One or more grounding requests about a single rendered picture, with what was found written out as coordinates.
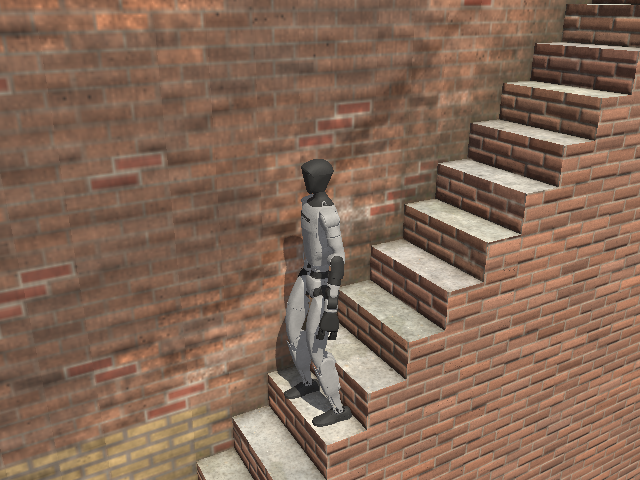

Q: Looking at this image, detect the robot left forearm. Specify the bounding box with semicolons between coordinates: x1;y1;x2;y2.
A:
324;256;344;313

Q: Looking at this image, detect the robot left thigh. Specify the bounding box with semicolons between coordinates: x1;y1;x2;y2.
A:
306;289;338;371

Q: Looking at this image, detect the left robot hand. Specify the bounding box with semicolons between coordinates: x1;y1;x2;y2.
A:
316;312;339;340

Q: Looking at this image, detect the left robot shin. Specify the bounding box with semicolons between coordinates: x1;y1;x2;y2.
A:
312;357;343;414

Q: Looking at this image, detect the right robot hand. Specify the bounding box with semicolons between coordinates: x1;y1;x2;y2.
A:
298;268;312;298

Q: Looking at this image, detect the left robot upper arm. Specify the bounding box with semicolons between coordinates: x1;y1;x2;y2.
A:
319;207;345;267

